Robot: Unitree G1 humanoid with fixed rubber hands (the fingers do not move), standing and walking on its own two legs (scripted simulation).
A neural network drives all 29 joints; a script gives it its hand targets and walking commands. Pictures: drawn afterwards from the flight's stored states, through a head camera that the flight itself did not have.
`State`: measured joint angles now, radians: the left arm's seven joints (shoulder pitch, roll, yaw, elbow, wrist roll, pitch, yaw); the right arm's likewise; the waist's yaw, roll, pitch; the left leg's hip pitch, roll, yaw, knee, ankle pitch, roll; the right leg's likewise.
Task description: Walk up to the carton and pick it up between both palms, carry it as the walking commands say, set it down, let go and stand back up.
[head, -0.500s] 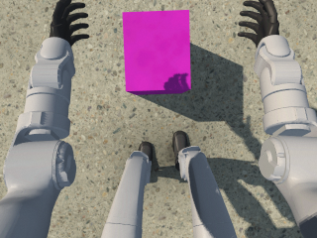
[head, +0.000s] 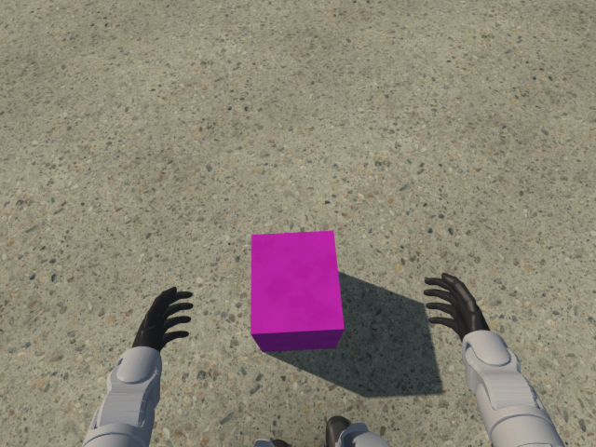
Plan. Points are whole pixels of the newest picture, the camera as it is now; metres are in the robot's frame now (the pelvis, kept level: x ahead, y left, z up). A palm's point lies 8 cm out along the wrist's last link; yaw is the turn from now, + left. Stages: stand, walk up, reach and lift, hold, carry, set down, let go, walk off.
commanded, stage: let go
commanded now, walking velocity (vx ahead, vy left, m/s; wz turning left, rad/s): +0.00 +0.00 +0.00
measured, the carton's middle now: (296, 294) +0.50 +0.02 -0.61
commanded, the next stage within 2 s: stand in 0.66 s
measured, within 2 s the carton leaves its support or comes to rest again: neither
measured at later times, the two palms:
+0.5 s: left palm (115, 433) +0.17 +0.23 -0.04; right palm (514, 423) +0.17 -0.23 -0.04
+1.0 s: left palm (84, 439) +0.16 +0.27 -0.06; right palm (562, 407) +0.18 -0.30 -0.06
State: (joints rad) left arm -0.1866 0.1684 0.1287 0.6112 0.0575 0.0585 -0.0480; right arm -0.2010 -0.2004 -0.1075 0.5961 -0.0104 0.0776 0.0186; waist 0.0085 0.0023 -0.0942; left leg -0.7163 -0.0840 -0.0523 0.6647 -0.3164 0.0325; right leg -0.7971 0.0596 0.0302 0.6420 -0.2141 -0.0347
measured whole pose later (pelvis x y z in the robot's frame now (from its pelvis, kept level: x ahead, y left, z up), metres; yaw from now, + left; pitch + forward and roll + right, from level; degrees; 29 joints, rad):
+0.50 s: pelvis +0.01 +0.00 +0.02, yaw +0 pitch -5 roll -1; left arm 0.22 0.19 0.04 0.44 0.04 0.13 -0.08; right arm 0.24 -0.23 -0.04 0.39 -0.03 0.14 0.09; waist 0.00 0.04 0.10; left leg -0.08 -0.06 -0.07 0.50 -0.32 0.04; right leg -0.16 0.08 0.03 0.47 -0.22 -0.04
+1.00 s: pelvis +0.06 -0.02 +0.02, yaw +1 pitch -1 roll -1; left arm 0.24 0.31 0.07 0.75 0.04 0.01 0.01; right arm 0.27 -0.32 -0.08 0.69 -0.03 0.02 -0.02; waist 0.01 0.02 -0.09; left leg -0.11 -0.04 -0.10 0.52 -0.39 0.02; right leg -0.20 0.09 0.00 0.52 -0.31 -0.07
